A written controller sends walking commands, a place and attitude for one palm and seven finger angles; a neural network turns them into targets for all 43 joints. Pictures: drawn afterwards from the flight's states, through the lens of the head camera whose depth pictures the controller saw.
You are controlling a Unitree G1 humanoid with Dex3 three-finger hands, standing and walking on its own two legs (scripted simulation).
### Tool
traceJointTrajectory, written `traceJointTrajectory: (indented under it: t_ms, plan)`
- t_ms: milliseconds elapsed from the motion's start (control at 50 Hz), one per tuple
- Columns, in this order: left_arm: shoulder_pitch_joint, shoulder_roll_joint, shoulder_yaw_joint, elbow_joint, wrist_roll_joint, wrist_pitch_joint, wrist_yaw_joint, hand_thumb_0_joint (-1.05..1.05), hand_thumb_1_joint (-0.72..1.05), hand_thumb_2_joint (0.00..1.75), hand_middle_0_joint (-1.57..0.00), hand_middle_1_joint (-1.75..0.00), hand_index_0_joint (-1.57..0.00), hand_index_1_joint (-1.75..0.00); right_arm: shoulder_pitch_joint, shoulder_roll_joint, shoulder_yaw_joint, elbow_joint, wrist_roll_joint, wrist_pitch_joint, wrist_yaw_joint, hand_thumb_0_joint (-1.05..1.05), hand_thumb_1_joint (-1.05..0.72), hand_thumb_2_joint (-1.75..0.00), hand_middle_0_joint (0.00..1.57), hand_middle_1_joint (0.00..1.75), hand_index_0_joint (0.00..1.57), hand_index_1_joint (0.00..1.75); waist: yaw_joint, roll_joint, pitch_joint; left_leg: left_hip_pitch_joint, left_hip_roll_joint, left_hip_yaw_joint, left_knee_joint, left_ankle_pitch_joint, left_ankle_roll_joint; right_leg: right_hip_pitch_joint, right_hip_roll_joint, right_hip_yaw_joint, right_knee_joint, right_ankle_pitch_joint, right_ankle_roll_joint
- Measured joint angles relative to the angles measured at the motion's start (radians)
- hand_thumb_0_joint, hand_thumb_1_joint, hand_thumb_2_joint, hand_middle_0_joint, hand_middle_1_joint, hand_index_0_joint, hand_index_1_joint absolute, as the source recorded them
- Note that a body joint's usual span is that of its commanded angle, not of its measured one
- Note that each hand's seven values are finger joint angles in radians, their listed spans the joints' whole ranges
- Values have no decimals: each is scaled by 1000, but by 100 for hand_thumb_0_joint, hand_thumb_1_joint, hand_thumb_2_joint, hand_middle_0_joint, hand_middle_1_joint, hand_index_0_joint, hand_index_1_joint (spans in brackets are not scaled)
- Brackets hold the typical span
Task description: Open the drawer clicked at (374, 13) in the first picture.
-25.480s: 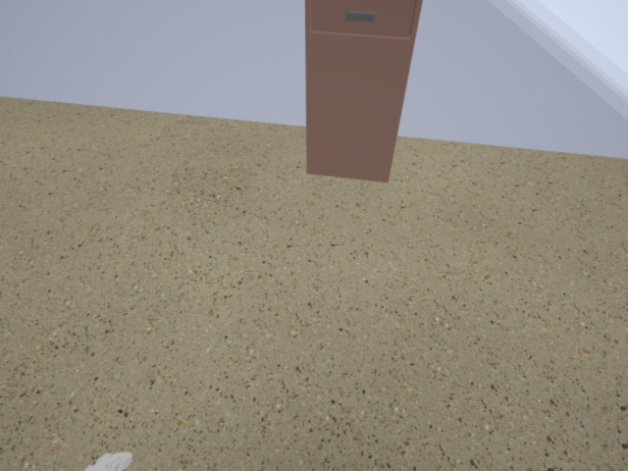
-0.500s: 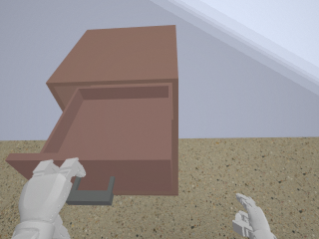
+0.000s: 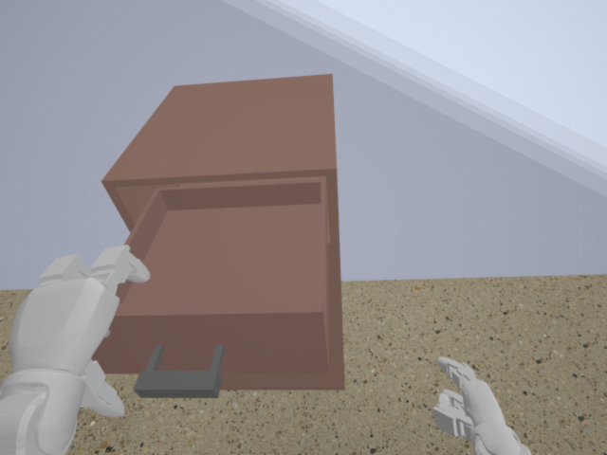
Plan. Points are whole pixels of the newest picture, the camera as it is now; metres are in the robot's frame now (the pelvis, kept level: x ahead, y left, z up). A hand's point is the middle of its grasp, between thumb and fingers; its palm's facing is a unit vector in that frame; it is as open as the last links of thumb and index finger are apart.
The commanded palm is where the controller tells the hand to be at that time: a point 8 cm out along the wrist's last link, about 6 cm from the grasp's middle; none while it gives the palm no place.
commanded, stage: lift the hand off the handle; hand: left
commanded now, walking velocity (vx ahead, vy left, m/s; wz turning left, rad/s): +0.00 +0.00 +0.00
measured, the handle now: (183, 368) +0.21 +0.21 +0.02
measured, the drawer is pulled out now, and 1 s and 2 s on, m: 0.28 0.28 0.28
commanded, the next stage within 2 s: draw the hand back to the body in 0.26 s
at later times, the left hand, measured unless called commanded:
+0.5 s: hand (100, 339) +0.17 +0.24 +0.16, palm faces +0.15 -0.08 -0.99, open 13.9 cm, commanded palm +0.13 +0.24 +0.22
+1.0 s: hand (81, 339) +0.17 +0.26 +0.16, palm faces +0.18 -0.22 -0.96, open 13.8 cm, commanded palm +0.12 +0.27 +0.21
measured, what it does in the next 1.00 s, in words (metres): stands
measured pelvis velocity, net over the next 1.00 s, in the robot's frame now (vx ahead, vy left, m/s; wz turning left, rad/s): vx -0.01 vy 0.00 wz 0.02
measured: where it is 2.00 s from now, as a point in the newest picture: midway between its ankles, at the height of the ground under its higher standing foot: outside the picture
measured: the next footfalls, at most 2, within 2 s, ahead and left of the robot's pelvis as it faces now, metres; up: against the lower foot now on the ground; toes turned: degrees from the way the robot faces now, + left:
none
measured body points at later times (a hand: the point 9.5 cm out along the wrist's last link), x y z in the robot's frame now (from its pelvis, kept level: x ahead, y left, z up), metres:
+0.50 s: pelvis -0.02 +0.00 +0.00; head -0.04 -0.05 +0.45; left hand +0.16 +0.24 +0.21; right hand +0.23 -0.19 -0.08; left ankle +0.00 +0.12 -0.74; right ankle -0.02 -0.12 -0.74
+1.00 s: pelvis -0.01 +0.00 +0.00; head -0.02 -0.04 +0.45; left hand +0.15 +0.27 +0.21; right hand +0.23 -0.19 -0.08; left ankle +0.00 +0.12 -0.74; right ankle -0.02 -0.12 -0.74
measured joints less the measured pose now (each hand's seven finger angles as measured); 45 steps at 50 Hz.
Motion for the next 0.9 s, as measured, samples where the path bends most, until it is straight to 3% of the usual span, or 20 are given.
traceJointTrajectory:
  t_ms: [100, 260, 420, 560, 740, 900]
  plan:
    - [-4, 24, 0, -30, -21, 19, -52, 0, -49, 30, -32, -121, -33, -120, 1, -18, 4, -14, 3, 4, 0, 1, -90, -90, 20, 30, 20, 30, 1, 4, 10, 13, 1, 0, -16, 12, 0, 13, 0, 0, -16, 12, 0]
    - [-14, 45, 39, -85, -45, -8, -61, 0, -50, 30, -32, -121, -32, -120, 4, -25, -1, -6, 8, -6, 7, 1, -90, -90, 20, 30, 20, 30, 6, 7, 15, 15, 4, -5, -21, 22, -3, 19, 3, -5, -27, 24, -2]
    - [-47, 34, 24, -17, -43, 1, -92, 0, -50, 30, -31, -120, -32, -120, 6, -15, 5, 1, 7, -15, 7, 1, -90, -90, 20, 30, 20, 30, 5, 9, 28, 8, 3, -10, -25, 35, -5, 9, 2, -11, -22, 30, -4]
    - [-58, 58, 39, 6, -41, -62, -83, 0, -50, 30, -32, -120, -32, -120, 18, -6, 12, 13, 2, -37, -4, 2, -90, -90, 20, 30, 20, 30, 5, 3, 30, 3, 7, -15, -16, 33, -9, 9, 7, -16, -22, 32, -8]
    - [-7, 62, 97, -5, -83, -70, -80, 0, -49, 30, -31, -120, -32, -120, 32, -19, -3, 5, 8, -51, -1, 2, -90, -90, 20, 30, 20, 30, -1, 5, 27, -6, 5, -15, -6, 26, -5, 5, 4, -16, -20, 28, -3]
    - [5, 77, 91, -4, -67, -112, -67, 0, -50, 30, -32, -120, -32, -120, 36, -22, -9, 0, 1, -61, -11, 2, -90, -90, 20, 30, 20, 30, 6, -6, 32, -21, -1, -17, 5, 20, 0, -6, -1, -19, -13, 22, 1]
